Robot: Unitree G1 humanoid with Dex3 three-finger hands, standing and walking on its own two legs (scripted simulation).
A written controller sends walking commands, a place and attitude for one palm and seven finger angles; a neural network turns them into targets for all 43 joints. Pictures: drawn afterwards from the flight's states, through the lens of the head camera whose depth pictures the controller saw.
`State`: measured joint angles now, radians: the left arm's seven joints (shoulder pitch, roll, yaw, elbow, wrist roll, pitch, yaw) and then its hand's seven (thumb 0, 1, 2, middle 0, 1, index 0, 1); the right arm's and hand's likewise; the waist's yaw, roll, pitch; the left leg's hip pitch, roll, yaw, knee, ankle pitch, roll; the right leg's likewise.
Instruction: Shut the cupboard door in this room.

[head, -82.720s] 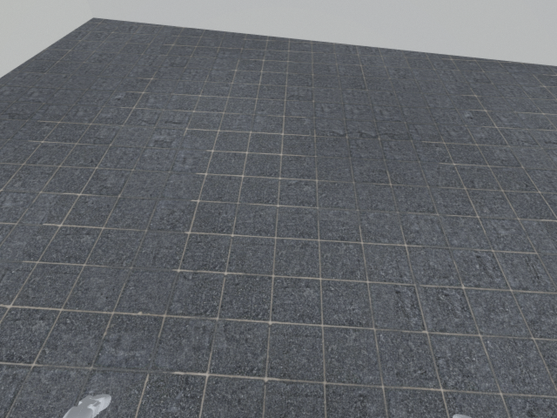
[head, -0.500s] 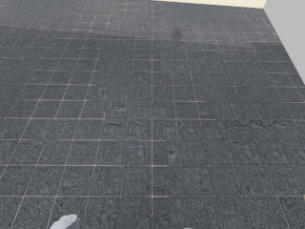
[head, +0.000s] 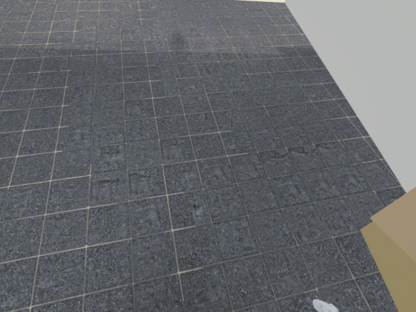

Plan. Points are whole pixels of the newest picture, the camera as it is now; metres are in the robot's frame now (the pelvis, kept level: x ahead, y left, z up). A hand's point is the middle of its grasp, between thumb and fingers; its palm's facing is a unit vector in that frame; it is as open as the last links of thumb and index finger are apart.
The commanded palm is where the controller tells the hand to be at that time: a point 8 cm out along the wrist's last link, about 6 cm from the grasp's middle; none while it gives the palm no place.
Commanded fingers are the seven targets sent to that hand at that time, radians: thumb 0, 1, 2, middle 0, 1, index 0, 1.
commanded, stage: turn to face it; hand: left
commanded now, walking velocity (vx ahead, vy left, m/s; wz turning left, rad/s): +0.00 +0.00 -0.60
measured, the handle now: out of the picture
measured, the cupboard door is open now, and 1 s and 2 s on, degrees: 27 27 27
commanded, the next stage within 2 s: take the last steps up to it in 1.48 s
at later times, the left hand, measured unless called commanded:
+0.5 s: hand (151, 292) +0.17 +0.13 -0.14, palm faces -0.29 -0.91 -0.29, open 7.4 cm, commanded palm none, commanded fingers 0.00 0.90 0.90 -0.20 -0.30 -0.20 -0.30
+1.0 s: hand (155, 269) +0.22 +0.13 -0.17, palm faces -0.51 -0.84 -0.21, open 7.4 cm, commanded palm none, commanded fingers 0.00 0.90 0.90 -0.20 -0.30 -0.20 -0.30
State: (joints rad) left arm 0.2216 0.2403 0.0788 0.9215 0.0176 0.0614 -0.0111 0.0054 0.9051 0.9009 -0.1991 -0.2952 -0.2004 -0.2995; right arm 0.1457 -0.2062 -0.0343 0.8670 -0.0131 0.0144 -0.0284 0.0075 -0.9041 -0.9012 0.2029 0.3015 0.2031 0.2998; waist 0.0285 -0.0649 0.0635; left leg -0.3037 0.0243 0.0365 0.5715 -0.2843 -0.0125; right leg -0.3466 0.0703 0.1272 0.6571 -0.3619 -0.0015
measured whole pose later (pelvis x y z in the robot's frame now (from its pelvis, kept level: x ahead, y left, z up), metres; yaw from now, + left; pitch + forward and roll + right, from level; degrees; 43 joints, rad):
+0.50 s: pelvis +0.00 -0.04 +0.00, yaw -18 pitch +0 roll +0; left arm 0.15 0.22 0.06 0.88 0.02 0.03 -0.01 0.00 0.91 0.90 -0.19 -0.29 -0.20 -0.30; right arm 0.22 -0.28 -0.07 0.94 -0.02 0.08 -0.02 0.01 -0.90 -0.90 0.20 0.30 0.20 0.30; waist -0.01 0.06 0.09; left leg -0.45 0.11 0.06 1.12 -0.48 -0.08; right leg -0.29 0.02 -0.04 0.59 -0.31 -0.04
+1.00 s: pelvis +0.05 -0.02 +0.01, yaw -35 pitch +1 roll -2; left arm 0.20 0.28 0.10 0.92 0.03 0.07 -0.03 0.01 0.91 0.90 -0.20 -0.29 -0.20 -0.30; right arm 0.17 -0.19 0.00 0.85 -0.03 0.02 -0.03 0.01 -0.90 -0.90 0.21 0.30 0.21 0.30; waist 0.03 -0.05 0.08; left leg -0.25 0.09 0.11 0.52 -0.28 0.00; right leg -0.47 0.03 0.01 1.11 -0.47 0.04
